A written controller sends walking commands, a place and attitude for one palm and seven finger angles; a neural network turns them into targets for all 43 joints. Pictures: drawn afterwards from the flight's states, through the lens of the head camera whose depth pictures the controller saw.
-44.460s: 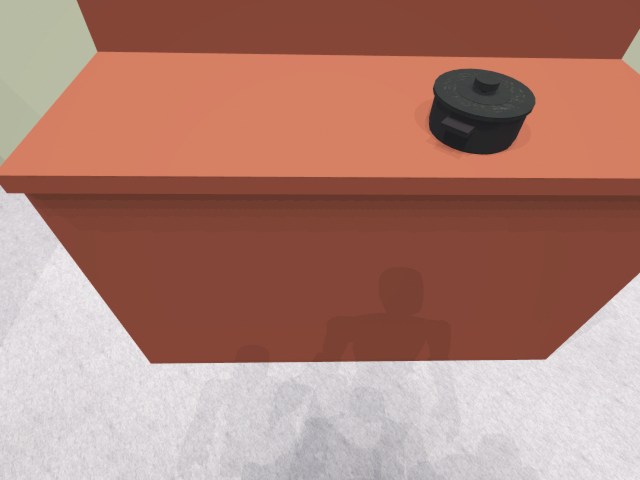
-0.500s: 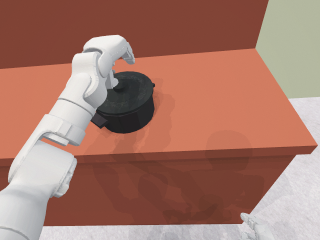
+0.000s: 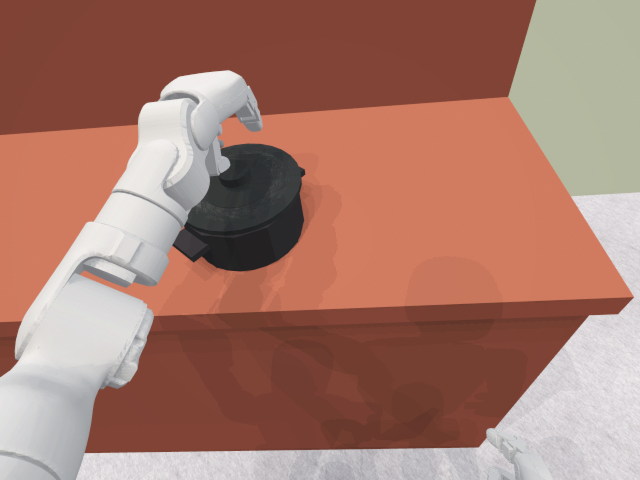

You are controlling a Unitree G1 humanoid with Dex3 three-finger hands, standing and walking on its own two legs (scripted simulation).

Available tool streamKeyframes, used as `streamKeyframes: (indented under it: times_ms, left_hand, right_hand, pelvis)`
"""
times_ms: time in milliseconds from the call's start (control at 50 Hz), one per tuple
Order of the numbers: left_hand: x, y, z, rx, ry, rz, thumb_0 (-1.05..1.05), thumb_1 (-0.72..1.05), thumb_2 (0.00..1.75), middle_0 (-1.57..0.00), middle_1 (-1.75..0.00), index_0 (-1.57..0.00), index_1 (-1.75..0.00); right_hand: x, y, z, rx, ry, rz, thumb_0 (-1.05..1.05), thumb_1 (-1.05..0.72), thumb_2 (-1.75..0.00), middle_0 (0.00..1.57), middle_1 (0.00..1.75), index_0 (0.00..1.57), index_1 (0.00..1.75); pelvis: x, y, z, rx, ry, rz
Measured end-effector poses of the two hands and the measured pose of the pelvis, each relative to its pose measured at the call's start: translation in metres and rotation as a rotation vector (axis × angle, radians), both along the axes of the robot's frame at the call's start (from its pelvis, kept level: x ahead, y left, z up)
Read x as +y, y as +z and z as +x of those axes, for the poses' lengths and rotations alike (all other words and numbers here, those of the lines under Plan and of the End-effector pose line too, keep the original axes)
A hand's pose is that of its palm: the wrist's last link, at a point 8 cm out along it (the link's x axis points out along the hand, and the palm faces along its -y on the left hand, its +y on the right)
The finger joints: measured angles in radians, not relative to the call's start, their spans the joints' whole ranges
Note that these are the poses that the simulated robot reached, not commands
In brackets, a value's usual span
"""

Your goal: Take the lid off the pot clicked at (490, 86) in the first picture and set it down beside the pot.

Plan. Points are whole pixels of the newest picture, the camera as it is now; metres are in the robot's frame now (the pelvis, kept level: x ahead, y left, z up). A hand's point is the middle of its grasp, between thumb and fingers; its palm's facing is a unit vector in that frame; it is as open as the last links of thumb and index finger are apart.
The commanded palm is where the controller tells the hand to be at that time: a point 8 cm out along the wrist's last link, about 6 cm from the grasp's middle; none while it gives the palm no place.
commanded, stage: move the open hand above the knob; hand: left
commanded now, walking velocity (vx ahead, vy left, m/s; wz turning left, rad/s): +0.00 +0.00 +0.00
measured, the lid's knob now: (234, 173) +0.48 +0.12 +0.15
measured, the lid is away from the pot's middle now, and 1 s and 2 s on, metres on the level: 0.01 0.01 0.01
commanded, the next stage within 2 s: lower the open fingers around the knob in 0.52 s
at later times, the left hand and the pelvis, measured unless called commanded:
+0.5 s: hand (218, 141) +0.45 +0.12 +0.22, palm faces -0.16 -0.04 -0.99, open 10.2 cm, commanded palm +0.42 +0.12 +0.28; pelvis +0.00 +0.01 +0.00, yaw +0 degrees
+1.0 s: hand (220, 164) +0.44 +0.12 +0.20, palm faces -0.21 -0.07 -0.97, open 10.2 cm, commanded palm +0.41 +0.13 +0.25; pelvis +0.00 +0.01 +0.00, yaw +0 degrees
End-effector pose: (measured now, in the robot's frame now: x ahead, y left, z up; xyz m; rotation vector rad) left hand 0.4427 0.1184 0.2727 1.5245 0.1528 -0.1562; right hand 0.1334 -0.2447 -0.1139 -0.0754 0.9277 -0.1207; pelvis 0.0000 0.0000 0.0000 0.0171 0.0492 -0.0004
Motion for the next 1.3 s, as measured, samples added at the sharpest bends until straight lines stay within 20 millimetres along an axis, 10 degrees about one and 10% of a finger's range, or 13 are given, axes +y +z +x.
streamKeyframes:
  times_ms: [720,1300]
  left_hand:
    - [0.001,0.003,-0.010,-0.034,-0.029,-0.024,0.00,-0.41,1.68,-0.87,-0.08,-0.87,-0.08]
    - [0.014,-0.041,-0.016,0.054,-0.007,-0.051,0.00,-0.41,1.68,-0.86,-0.08,-0.85,-0.08]
  right_hand:
    - [0.018,0.003,0.013,-0.017,0.032,0.022,0.01,-0.91,-0.90,0.20,0.30,0.20,0.30]
    - [0.011,0.003,-0.001,0.008,0.007,0.006,0.01,-0.91,-0.90,0.20,0.30,0.20,0.30]
  pelvis:
    - [0.008,0.000,-0.002,-0.004,0.002,-0.003]
    - [0.007,0.000,-0.003,-0.014,0.001,-0.008]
